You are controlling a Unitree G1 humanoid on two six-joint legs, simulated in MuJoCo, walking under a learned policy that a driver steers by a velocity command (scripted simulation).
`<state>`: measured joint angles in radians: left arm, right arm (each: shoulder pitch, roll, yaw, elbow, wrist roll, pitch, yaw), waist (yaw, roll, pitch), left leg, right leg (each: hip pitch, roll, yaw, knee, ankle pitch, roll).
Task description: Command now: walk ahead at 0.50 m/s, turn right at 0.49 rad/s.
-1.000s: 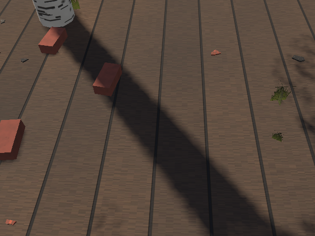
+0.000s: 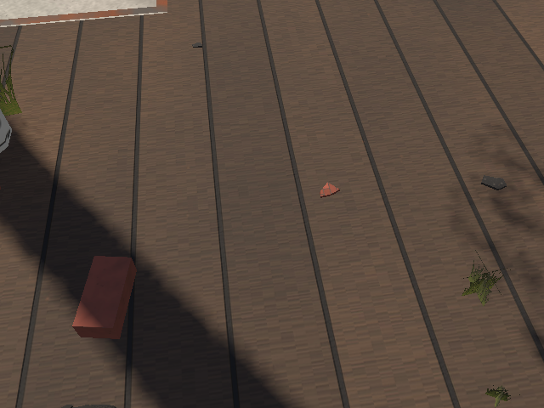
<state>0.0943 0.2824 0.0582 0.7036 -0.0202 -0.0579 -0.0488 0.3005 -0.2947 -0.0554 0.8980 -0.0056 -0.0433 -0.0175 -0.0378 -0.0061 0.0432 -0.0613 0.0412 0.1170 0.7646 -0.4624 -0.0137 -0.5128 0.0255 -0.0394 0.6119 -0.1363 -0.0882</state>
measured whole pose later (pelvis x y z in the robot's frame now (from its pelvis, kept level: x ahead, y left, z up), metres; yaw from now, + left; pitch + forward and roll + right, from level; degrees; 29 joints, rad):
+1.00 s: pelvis +0.45 -0.05 +0.02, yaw -15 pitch +2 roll +0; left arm 0.08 0.24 0.04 0.65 0.02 -0.01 0.02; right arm 0.22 -0.31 -0.06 0.85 0.02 0.01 -0.02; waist -0.04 0.03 0.05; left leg -0.44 0.01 -0.01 1.05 -0.55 -0.07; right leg -0.37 -0.03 -0.04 0.47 -0.13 -0.02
